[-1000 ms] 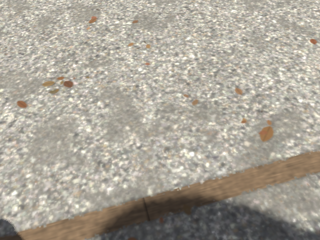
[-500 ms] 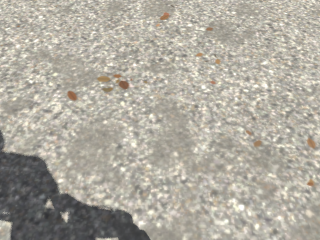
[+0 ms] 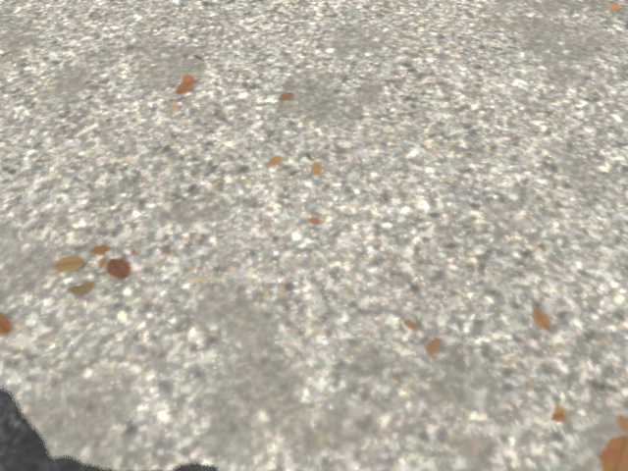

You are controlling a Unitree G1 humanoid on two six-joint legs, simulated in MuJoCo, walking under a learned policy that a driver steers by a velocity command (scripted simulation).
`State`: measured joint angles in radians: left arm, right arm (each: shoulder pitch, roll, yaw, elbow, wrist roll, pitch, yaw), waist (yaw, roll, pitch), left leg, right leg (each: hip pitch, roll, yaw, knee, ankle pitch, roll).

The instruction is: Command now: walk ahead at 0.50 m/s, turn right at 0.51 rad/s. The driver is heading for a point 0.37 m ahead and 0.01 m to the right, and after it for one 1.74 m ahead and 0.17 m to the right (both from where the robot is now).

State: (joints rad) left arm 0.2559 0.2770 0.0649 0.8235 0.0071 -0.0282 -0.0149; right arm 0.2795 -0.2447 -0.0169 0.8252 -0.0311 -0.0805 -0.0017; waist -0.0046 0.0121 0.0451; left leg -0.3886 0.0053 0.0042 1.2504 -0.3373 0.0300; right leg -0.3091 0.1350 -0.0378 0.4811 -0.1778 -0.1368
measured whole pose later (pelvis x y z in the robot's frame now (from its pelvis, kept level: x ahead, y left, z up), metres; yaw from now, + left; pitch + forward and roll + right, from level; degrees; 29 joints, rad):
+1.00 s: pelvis +0.31 +0.01 +0.01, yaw -14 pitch -1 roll +0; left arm 0.25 0.20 -0.01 0.98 0.01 -0.01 0.03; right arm 0.30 -0.21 -0.01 0.97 -0.01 -0.01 -0.01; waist -0.02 0.01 0.00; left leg -0.23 -0.01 0.03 0.40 -0.14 0.02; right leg -0.17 0.03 0.03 0.41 -0.22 -0.02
